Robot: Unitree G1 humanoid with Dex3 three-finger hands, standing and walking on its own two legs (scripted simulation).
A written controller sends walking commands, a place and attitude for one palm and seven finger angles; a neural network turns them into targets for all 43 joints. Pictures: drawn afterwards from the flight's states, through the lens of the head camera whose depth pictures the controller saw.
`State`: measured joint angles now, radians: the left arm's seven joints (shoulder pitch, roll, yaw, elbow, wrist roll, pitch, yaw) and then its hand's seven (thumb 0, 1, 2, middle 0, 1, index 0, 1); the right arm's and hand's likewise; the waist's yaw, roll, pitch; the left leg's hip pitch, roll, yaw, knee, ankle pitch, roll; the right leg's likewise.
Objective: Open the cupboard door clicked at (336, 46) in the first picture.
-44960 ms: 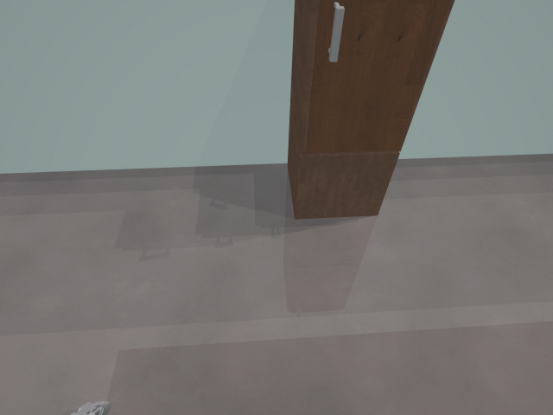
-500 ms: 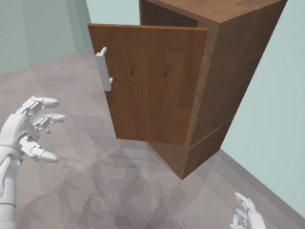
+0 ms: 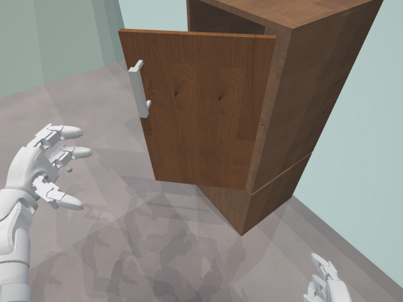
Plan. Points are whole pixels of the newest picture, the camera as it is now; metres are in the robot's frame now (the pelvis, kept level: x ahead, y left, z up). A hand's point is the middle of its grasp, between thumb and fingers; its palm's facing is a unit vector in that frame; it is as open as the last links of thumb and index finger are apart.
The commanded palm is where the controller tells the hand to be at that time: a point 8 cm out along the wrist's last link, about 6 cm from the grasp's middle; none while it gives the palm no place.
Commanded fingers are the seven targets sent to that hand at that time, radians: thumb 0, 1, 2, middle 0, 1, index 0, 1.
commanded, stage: move the hooked fingers beside the handle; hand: left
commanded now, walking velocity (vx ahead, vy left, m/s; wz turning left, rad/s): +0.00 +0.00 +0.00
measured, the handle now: (141, 89) +0.59 +0.22 +0.12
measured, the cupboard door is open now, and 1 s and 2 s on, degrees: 46 46 46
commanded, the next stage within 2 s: none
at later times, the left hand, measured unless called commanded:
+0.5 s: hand (88, 135) +0.39 +0.28 +0.13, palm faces -0.01 -1.00 +0.00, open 14.0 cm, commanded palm +0.38 +0.32 +0.13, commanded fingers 0.00 -0.50 0.30 -0.30 -1.20 -0.30 -1.20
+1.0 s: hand (104, 112) +0.47 +0.27 +0.13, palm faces -0.05 -1.00 +0.01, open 14.0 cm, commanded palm +0.46 +0.33 +0.13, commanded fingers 0.00 -0.50 0.30 -0.30 -1.20 -0.30 -1.20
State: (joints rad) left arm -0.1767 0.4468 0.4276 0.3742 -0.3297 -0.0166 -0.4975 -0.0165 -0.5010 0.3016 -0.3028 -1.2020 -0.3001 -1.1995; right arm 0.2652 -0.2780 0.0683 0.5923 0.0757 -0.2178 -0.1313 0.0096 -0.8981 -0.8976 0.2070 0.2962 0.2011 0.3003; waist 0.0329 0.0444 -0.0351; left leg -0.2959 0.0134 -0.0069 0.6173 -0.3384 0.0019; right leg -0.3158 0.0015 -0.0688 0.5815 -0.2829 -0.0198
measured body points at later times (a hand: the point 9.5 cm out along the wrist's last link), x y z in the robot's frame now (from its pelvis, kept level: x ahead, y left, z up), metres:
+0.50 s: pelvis +0.00 +0.01 +0.00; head +0.04 +0.01 +0.44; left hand +0.39 +0.33 +0.14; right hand +0.10 -0.26 -0.10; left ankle -0.01 +0.12 -0.73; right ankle +0.01 -0.11 -0.73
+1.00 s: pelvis +0.01 +0.02 -0.01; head +0.08 +0.03 +0.43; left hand +0.47 +0.33 +0.13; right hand +0.04 -0.25 -0.12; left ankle -0.01 +0.12 -0.73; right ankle +0.01 -0.11 -0.73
